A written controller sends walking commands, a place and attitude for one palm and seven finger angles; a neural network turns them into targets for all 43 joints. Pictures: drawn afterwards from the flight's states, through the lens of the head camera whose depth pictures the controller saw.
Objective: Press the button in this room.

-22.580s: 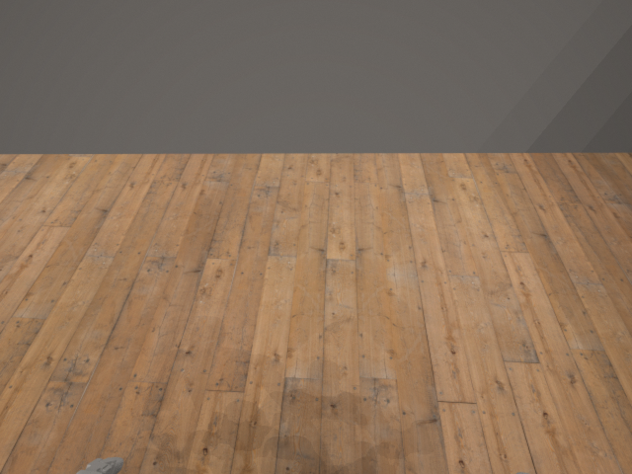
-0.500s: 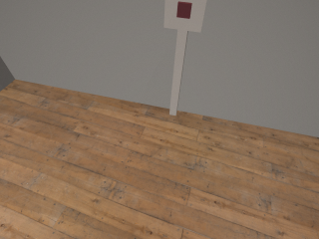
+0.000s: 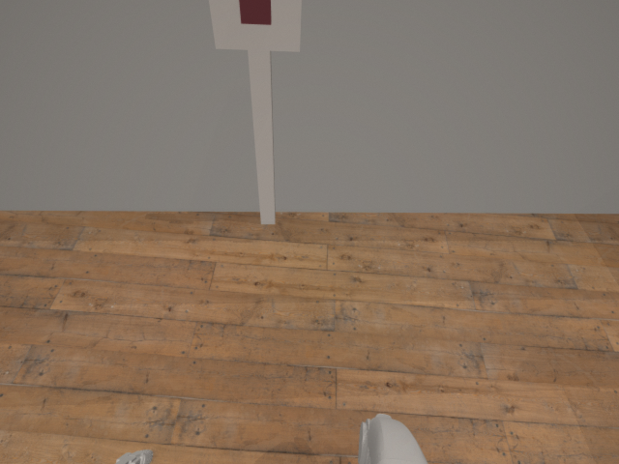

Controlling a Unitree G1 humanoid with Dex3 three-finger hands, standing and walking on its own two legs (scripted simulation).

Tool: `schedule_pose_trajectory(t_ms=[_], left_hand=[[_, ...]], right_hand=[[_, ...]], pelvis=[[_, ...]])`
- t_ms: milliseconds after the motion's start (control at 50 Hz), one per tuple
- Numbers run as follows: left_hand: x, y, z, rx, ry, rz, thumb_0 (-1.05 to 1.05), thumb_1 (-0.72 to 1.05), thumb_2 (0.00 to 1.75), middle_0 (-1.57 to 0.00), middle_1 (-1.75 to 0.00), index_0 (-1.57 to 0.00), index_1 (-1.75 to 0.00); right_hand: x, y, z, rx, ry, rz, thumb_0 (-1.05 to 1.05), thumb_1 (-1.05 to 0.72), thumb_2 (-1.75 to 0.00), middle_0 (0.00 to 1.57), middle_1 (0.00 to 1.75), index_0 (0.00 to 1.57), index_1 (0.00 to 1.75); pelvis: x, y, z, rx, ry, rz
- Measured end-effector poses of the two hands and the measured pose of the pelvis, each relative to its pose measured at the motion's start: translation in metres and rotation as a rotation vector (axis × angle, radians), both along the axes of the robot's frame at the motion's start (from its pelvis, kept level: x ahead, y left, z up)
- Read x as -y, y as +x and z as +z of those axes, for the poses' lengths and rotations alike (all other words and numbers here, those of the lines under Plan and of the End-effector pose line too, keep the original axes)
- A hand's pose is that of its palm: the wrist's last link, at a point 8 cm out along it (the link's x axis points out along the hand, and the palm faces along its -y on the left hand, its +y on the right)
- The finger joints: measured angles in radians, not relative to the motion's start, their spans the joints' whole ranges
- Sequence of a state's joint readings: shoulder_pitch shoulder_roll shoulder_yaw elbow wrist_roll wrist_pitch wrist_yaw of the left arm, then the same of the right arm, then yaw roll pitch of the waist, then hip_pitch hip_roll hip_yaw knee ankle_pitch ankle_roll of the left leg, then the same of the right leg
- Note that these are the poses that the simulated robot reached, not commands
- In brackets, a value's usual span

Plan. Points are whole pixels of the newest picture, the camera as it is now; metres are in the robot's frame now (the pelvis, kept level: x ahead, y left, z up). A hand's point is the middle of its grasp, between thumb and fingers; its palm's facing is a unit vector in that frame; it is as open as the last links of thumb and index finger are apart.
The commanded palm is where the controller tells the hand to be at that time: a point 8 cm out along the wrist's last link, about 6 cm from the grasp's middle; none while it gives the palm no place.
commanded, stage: walk to a spot facing it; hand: left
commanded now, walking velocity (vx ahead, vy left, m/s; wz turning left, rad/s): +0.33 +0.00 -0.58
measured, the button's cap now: (255, 5) +1.04 +0.19 +0.09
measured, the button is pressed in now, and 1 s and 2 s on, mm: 0 0 0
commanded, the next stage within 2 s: turn to face it in 0.28 s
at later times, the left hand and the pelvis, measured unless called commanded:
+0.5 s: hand (241, 350) +0.31 +0.13 -0.16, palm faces -0.20 -0.94 -0.27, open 7.2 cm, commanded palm none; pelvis +0.22 -0.06 +0.00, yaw -13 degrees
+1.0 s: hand (247, 312) +0.39 +0.13 -0.18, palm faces -0.03 -0.98 -0.21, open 7.3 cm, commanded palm none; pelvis +0.32 -0.05 +0.00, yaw -4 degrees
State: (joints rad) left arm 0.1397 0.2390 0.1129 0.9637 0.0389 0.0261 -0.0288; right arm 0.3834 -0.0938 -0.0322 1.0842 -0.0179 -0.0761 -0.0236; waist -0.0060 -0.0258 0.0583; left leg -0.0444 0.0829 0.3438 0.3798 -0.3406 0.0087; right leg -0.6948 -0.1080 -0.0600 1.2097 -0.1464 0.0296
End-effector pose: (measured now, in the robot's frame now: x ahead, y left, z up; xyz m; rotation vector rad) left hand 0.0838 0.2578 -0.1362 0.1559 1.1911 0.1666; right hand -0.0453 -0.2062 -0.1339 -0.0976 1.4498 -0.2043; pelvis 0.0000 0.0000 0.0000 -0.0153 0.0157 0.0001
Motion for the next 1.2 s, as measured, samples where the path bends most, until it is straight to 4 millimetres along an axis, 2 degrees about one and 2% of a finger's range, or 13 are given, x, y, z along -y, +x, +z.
schedule_pose_trajectory(t_ms=[60, 140, 200, 240, 280, 360, 480, 560, 700, 780, 840, 1060, 1200], left_hand=[[0.015, 0.061, 0.002, 0.043, -0.008, -0.075, 0.00, 0.92, 0.90, -0.20, -0.29, -0.19, -0.30], [0.052, 0.142, -0.003, 0.088, -0.034, -0.181, 0.00, 0.92, 0.90, -0.20, -0.29, -0.19, -0.30], [0.084, 0.194, -0.012, 0.132, -0.050, -0.245, 0.00, 0.92, 0.90, -0.20, -0.30, -0.19, -0.30], [0.099, 0.217, -0.018, 0.160, -0.051, -0.261, 0.00, 0.91, 0.90, -0.20, -0.30, -0.19, -0.30], [0.108, 0.225, -0.020, 0.138, -0.049, -0.265, 0.00, 0.91, 0.89, -0.20, -0.30, -0.20, -0.30], [0.109, 0.221, -0.014, 0.024, -0.021, -0.266, 0.00, 0.91, 0.89, -0.21, -0.30, -0.20, -0.30], [0.085, 0.228, 0.005, -0.065, 0.061, -0.241, -0.01, 0.94, 0.89, -0.21, -0.30, -0.20, -0.30], [0.079, 0.237, 0.007, -0.088, 0.066, -0.206, -0.01, 0.93, 0.89, -0.21, -0.30, -0.20, -0.30], [0.078, 0.251, -0.018, -0.127, -0.002, -0.108, 0.00, 0.92, 0.89, -0.20, -0.30, -0.20, -0.30], [0.077, 0.257, -0.029, -0.176, -0.028, -0.075, 0.00, 0.91, 0.89, -0.20, -0.30, -0.20, -0.30], [0.077, 0.267, -0.025, -0.185, -0.037, -0.073, 0.00, 0.91, 0.89, -0.20, -0.30, -0.20, -0.30], [0.084, 0.306, -0.004, -0.076, 0.021, -0.054, 0.00, 0.91, 0.89, -0.20, -0.30, -0.20, -0.30], [0.110, 0.296, 0.006, -0.021, 0.064, -0.025, 0.00, 0.91, 0.89, -0.20, -0.30, -0.20, -0.30]], right_hand=[[-0.005, -0.003, -0.002, -0.054, 0.018, -0.062, 0.00, -0.91, -0.89, 0.20, 0.30, 0.20, 0.30], [-0.002, 0.003, -0.008, -0.127, 0.036, -0.146, 0.00, -0.91, -0.89, 0.20, 0.30, 0.20, 0.30], [0.010, 0.017, -0.018, -0.174, 0.046, -0.196, 0.00, -0.91, -0.89, 0.20, 0.30, 0.20, 0.30], [0.025, 0.038, -0.026, -0.185, 0.050, -0.213, 0.00, -0.91, -0.89, 0.20, 0.30, 0.20, 0.30], [0.044, 0.073, -0.030, -0.139, 0.030, -0.215, 0.01, -0.91, -0.89, 0.20, 0.30, 0.20, 0.30], [0.084, 0.168, -0.025, 0.063, -0.031, -0.180, 0.01, -0.91, -0.89, 0.20, 0.30, 0.20, 0.30], [0.117, 0.293, -0.005, 0.306, -0.080, -0.119, 0.00, -0.91, -0.89, 0.19, 0.30, 0.20, 0.30], [0.114, 0.345, 0.001, 0.343, -0.068, -0.080, 0.00, -0.91, -0.89, 0.19, 0.30, 0.20, 0.30], [0.079, 0.403, -0.010, 0.283, -0.028, 0.014, 0.00, -0.91, -0.89, 0.19, 0.30, 0.20, 0.30], [0.058, 0.415, -0.012, 0.255, -0.014, 0.031, 0.00, -0.91, -0.89, 0.19, 0.30, 0.20, 0.30], [0.061, 0.416, -0.008, 0.250, -0.040, 0.000, -0.01, -0.94, -0.89, 0.20, 0.30, 0.20, 0.30], [0.093, 0.391, -0.011, 0.152, -0.028, -0.001, 0.00, -0.92, -0.89, 0.20, 0.30, 0.20, 0.30], [0.126, 0.384, -0.027, 0.118, 0.009, 0.012, 0.00, -0.91, -0.89, 0.20, 0.30, 0.20, 0.30]], pelvis=[[0.004, 0.025, -0.003, -0.005, 0.003, -0.030], [0.015, 0.064, -0.011, -0.012, 0.007, -0.073], [0.031, 0.099, -0.023, -0.010, 0.011, -0.107], [0.043, 0.120, -0.032, -0.003, 0.022, -0.131], [0.050, 0.135, -0.030, 0.010, 0.026, -0.152], [0.058, 0.165, -0.017, 0.018, 0.025, -0.196], [0.062, 0.209, -0.005, 0.002, 0.025, -0.228], [0.061, 0.239, -0.002, 0.008, 0.020, -0.213], [0.050, 0.295, -0.012, 0.029, -0.005, -0.148], [0.042, 0.312, -0.015, 0.038, 0.014, -0.133], [0.038, 0.317, -0.010, 0.035, 0.012, -0.122], [0.062, 0.318, -0.004, 0.018, 0.015, -0.057], [0.094, 0.313, -0.009, 0.031, 0.036, -0.006]])
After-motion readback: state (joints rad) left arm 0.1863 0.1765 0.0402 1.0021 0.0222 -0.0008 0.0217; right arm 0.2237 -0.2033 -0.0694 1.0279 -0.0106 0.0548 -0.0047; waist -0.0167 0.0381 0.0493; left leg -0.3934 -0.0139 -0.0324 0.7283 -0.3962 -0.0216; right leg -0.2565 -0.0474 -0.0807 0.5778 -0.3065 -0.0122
